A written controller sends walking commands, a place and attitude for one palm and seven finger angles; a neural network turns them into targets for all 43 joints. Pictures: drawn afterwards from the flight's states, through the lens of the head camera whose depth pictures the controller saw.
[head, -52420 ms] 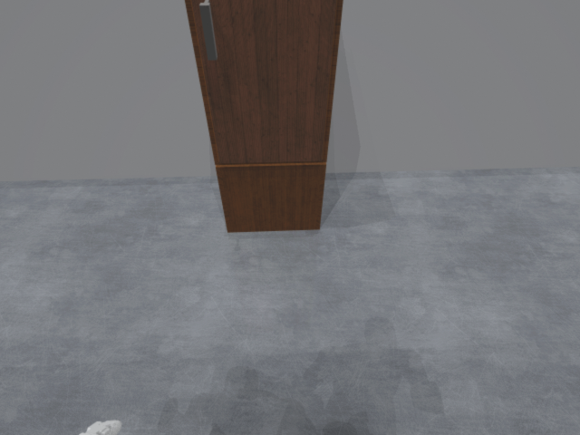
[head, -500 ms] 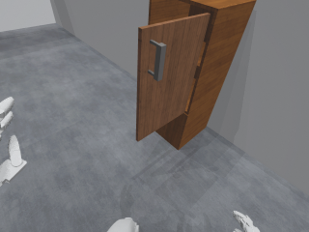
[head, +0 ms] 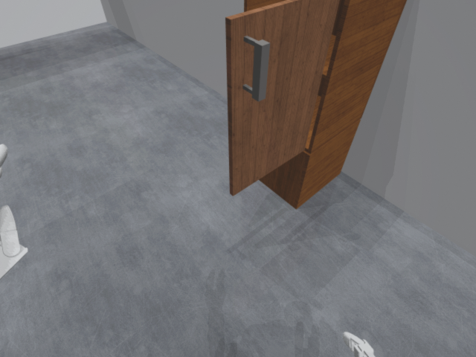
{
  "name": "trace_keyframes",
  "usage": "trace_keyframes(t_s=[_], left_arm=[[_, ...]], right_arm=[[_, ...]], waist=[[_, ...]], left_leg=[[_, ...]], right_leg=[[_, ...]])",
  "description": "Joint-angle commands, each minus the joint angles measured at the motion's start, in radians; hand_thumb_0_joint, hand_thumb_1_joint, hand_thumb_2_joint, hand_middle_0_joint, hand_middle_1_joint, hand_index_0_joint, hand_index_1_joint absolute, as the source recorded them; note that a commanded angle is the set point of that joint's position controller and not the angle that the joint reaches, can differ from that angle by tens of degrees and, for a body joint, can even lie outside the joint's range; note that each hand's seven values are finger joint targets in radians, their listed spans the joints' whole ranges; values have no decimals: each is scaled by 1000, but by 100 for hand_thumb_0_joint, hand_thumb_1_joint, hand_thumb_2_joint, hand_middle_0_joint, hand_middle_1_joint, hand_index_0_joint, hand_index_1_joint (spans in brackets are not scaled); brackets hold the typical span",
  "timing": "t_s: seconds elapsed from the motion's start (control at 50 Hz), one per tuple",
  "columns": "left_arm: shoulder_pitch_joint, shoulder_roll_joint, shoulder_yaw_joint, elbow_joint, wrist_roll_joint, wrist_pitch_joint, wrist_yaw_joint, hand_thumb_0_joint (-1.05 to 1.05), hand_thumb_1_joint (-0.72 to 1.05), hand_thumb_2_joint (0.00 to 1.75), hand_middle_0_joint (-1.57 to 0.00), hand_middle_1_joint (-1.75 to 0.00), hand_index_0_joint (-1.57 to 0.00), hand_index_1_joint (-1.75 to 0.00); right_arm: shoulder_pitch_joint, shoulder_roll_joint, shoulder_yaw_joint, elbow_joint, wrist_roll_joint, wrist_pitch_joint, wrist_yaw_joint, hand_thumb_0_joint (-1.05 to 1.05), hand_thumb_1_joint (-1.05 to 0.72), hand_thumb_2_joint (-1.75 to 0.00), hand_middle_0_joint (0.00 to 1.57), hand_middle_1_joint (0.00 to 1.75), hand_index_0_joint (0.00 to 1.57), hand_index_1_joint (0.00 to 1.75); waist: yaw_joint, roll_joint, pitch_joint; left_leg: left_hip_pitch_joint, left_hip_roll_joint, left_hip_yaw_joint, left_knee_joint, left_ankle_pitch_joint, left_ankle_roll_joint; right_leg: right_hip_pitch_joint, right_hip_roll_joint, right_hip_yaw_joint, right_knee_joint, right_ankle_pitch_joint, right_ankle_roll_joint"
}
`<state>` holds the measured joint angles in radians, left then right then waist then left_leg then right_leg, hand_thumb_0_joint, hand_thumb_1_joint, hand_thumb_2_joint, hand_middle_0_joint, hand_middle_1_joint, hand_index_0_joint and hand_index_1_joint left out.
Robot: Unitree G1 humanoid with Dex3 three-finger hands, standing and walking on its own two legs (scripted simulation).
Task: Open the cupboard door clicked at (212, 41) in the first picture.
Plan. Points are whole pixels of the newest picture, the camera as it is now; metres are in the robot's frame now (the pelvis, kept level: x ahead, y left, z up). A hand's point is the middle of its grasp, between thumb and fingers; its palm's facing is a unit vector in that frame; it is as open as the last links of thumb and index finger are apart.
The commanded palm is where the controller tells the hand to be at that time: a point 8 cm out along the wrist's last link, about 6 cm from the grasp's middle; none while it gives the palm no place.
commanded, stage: stop stepping back and stand still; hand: left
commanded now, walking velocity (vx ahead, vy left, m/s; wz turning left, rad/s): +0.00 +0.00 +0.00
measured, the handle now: (253, 68) +0.71 +0.01 +0.15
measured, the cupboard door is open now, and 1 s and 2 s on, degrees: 88 88 88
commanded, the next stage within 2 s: let the arm hang, fingers relaxed in 0.48 s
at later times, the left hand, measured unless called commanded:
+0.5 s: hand (48, 223) +0.24 +0.26 +0.17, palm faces +0.37 -0.77 -0.52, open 7.4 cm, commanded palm +0.18 +0.30 +0.19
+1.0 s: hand out of the picture +0.03 +0.19 -0.16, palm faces +0.07 -0.98 -0.20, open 7.0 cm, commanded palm none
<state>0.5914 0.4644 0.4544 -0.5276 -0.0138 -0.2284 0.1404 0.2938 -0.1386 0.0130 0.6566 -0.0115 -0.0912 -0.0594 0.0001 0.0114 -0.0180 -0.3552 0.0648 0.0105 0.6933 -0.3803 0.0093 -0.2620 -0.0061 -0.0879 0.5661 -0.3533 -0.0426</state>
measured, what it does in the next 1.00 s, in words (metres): steps on the spot: left foot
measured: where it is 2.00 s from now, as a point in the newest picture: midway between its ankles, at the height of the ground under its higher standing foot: outside the picture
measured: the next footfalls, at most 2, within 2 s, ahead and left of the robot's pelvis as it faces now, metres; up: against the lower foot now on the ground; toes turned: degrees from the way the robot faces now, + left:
left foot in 0.22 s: +0.11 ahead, +0.13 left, +0.00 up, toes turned +4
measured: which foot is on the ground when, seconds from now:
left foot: up 0.00-0.20, down 0.22-1.00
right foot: down 0.00-1.00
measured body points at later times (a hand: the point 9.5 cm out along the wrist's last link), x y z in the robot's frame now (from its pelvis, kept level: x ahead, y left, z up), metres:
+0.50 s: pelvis +0.03 +0.00 +0.01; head +0.06 -0.01 +0.46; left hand +0.21 +0.30 +0.20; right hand +0.21 -0.23 -0.08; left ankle +0.07 +0.12 -0.73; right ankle -0.01 -0.10 -0.73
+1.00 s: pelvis +0.02 +0.01 +0.01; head +0.04 +0.02 +0.46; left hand +0.02 +0.25 -0.15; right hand +0.05 -0.24 -0.14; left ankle +0.07 +0.12 -0.73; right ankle -0.01 -0.10 -0.73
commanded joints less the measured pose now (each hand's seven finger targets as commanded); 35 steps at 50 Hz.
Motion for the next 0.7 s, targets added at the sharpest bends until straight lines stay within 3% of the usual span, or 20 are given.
trace_keyframes(t_s=[0.0, 0.02, 0.04, 0.08, 0.14, 0.16, 0.18, 0.22, 0.24, 0.26, 0.32, 0.4, 0.44, 0.46, 0.54, 0.56, 0.58, 0.62, 0.66, 0.68], left_arm=[[-162, 214, 159, -122, -28, -43, 33, 0, 90, 90, -20, -30, -20, -30], [-122, 147, 127, -65, -24, -42, 28, 0, 90, 90, -20, -30, -20, -30], [-84, 120, 104, -86, -25, -41, 23, 0, 90, 90, -20, -30, -20, -30], [-83, 122, 102, -153, -23, -54, 28, 0, 90, 90, -20, -30, -20, -30], [-102, 118, 91, -186, -27, -62, 39, 0, 90, 90, -20, -30, -20, -30], [-102, 127, 95, -210, -29, -66, 44, 0, 90, 90, -20, -30, -20, -30], [-86, 126, 97, -225, -29, -71, 43, 0, 90, 90, -20, -30, -20, -30], [-97, 133, 105, -244, -21, -78, 40, 0, 90, 90, -20, -30, -20, -30], [-85, 135, 117, -206, -23, -76, 38, 0, 90, 90, -20, -30, -20, -30], [-58, 168, 154, -177, -18, -71, 32, 0, 90, 90, -20, -30, -20, -30], [-77, 122, 119, -146, -16, -71, 23, 0, 90, 90, -20, -30, -20, -30], [-12, 95, 85, -130, -37, -48, 12, 0, 90, 90, -20, -30, -20, -30], [-10, 103, 86, -145, -40, -38, 12, 0, 90, 90, -20, -30, -20, -30], [-7, 114, 90, -156, -40, -33, 14, 0, 90, 90, -20, -30, -20, -30], [-23, 136, 105, -175, -40, -26, 16, 0, 90, 90, -20, -30, -20, -30], [-131, -56, -363, 622, 30, 98, -105, 0, 90, 90, -20, -30, -20, -30], [-152, -57, -325, 651, 46, 189, -126, 0, 90, 90, -20, -30, -20, -30], [-151, -86, -332, 706, 46, 219, -131, 0, 90, 90, -20, -30, -20, -30], [-206, -52, -344, 812, 51, 209, -133, 0, 90, 90, -20, -30, -20, -30], [-236, -36, -350, 866, 52, 204, -132, 0, 90, 90, -20, -30, -20, -30]], right_arm=[[-166, -162, -67, -139, 12, -70, -19, 0, -90, -90, 20, 30, 20, 30], [-134, -157, -71, -111, 16, -72, -13, 0, -90, -90, 20, 30, 20, 30], [-158, -166, -74, -132, 18, -63, -13, 0, -90, -90, 20, 30, 20, 30], [-209, -147, -53, -148, 13, -59, -22, 0, -90, -90, 20, 30, 20, 30], [-198, -152, -53, -146, 6, -78, -32, 0, -90, -90, 20, 30, 20, 30], [-200, -170, -65, -149, 7, -85, -39, 0, -90, -90, 20, 30, 20, 30], [-185, -186, -75, -157, 6, -86, -38, 0, -90, -90, 20, 30, 20, 30], [-184, -215, -85, -180, 15, -79, -29, 0, -90, -90, 20, 30, 20, 30], [-178, -216, -85, -183, 21, -79, -24, 0, -90, -90, 20, 30, 20, 30], [-186, -198, -74, -166, 11, -85, -23, 0, -90, -90, 20, 30, 20, 30], [-167, -192, -64, -176, 21, -83, -15, 0, -90, -90, 20, 30, 20, 30], [-153, -185, -72, -191, 32, -64, -3, 0, -90, -90, 20, 30, 20, 30], [-158, -182, -68, -194, 31, -56, -4, 0, -90, -90, 20, 30, 20, 30], [-165, -184, -66, -196, 29, -55, -7, 0, -90, -90, 20, 30, 20, 30], [-179, -178, -56, -205, 26, -43, -17, 0, -90, -90, 20, 30, 20, 30], [-230, -302, -96, 32, 24, -114, 73, 0, -90, -90, 20, 30, 20, 30], [-147, -338, -109, 47, 23, -34, 76, 0, -90, -90, 20, 30, 20, 30], [-162, -293, -82, 36, 12, 13, 68, 0, -90, -90, 20, 30, 20, 30], [-177, -276, -59, 32, -2, 34, 69, 0, -90, -90, 20, 30, 20, 30], [-174, -265, -56, 42, -3, 43, 69, 0, -90, -90, 20, 30, 20, 30]], waist=[[-17, -211, -52], [-24, -156, -107], [-17, -140, -53], [-6, -148, -40], [-7, -141, -34], [-7, -70, -35], [0, 16, -35], [17, 203, -32], [17, 183, -4], [17, 273, 11], [10, 189, 7], [-14, -39, -112], [-14, -63, -139], [-11, -36, -150], [-2, -10, -135], [-60, 30, -69], [-37, 55, -94], [-10, 51, -66], [9, -100, -59], [1, -198, -69]], left_leg=[[-376, -29, -18, 463, -80, -23], [-274, -15, -39, 423, -51, -23], [-220, -9, -20, 359, -12, -25], [-87, -11, 41, 110, 9, -9], [117, -63, 102, -165, 201, 0], [184, -46, 76, -239, 260, 2], [238, 9, 0, -281, 314, 19], [236, 165, -207, -322, 394, 86], [180, 176, -218, -338, 393, 98], [126, 167, -202, -383, 339, 94], [85, 126, -109, -328, 373, 64], [150, 24, 4, -153, 419, 2], [159, 11, 17, -152, 425, 0], [165, 15, 16, -167, 442, 0], [213, 33, 5, -201, 518, 12], [162, 64, -42, -84, 645, 22], [111, 88, -70, -128, 612, 46], [-35, 124, -138, -192, 397, 86], [-55, 78, -146, -184, 343, 67], [-11, 44, -109, -139, 318, 47]], right_leg=[[301, -378, 540, -267, 462, -196], [256, -335, 456, -234, 377, -180], [197, -297, 379, -213, 441, -161], [146, -246, 220, -165, 508, -122], [84, -175, 138, -151, 367, -52], [59, -161, 125, -120, 308, -27], [27, -127, 123, -70, 244, 4], [-43, -27, 78, 1, 22, 56], [-18, -1, 74, 2, -25, 62], [4, -8, 57, 24, -34, 57], [97, -12, 50, -88, 91, 54], [137, -110, 183, -164, 492, 23], [155, -128, 181, -149, 589, 21], [165, -127, 165, -137, 604, 26], [125, -85, 123, -133, 526, 47], [-37, -121, 39, 11, 479, 24], [-13, -109, 70, 11, 343, 26], [22, -71, 55, 42, 118, 35], [67, -89, 90, -45, 156, 16], [45, -139, 120, -96, 192, -5]])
